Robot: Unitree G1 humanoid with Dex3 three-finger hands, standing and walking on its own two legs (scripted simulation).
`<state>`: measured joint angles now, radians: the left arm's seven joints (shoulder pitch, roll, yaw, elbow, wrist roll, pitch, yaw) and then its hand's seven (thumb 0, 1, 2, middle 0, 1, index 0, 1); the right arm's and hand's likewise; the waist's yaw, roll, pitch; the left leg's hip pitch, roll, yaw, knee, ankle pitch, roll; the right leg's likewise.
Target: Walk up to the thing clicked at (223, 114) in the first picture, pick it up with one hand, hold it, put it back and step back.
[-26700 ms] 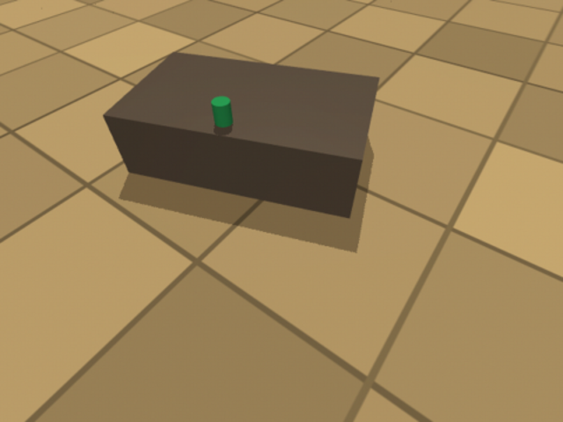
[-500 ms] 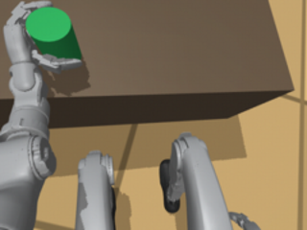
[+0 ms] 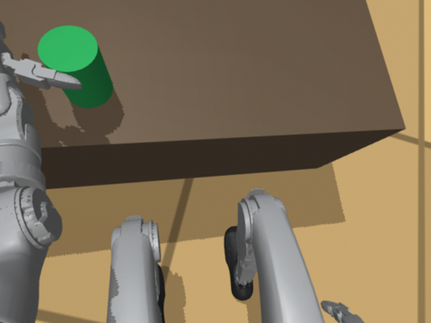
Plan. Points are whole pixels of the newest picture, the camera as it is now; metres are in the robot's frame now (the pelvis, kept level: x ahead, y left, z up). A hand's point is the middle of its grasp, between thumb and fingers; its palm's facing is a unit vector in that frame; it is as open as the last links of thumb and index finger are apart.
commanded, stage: withdraw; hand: left
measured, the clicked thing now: (80, 70) +0.56 +0.16 -0.02
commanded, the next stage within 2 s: rise in 0.08 s
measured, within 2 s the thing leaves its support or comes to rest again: neither
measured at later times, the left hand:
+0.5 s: hand out of the picture +0.53 +0.28 +0.17, palm faces +0.22 -0.92 -0.31, open 17.5 cm
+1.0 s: hand out of the picture +0.34 +0.19 +0.21, palm faces +0.14 -0.94 -0.30, open 17.1 cm
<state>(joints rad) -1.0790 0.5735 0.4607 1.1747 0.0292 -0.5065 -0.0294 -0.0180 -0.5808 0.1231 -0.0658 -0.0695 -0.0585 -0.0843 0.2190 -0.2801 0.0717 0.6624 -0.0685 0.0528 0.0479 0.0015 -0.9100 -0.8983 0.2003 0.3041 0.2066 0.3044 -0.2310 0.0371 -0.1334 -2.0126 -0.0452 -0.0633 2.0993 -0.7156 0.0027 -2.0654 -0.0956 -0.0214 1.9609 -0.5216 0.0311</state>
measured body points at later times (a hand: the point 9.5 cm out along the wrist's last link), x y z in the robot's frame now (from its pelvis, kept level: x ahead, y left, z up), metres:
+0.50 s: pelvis +0.03 +0.00 +0.18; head +0.19 +0.03 +0.60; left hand +0.51 +0.32 +0.19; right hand +0.08 -0.27 +0.07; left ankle +0.07 +0.11 -0.40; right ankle +0.13 -0.14 -0.40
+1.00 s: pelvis +0.08 -0.02 +0.29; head +0.13 -0.01 +0.74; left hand +0.33 +0.24 +0.23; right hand +0.21 -0.27 +0.20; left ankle +0.07 +0.11 -0.40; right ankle +0.13 -0.14 -0.40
